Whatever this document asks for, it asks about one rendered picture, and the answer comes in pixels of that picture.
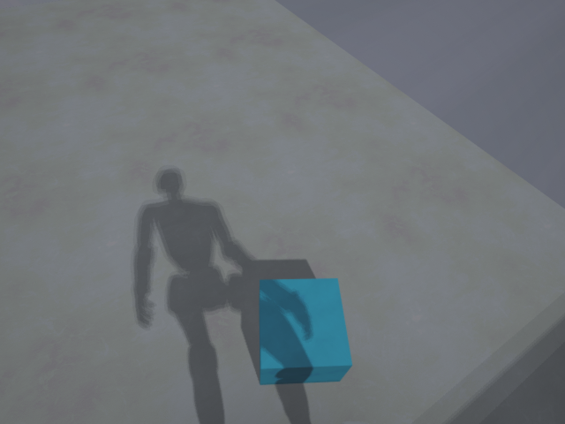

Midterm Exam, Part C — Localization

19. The carton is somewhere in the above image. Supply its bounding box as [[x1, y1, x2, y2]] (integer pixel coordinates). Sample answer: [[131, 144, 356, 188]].
[[260, 278, 352, 385]]

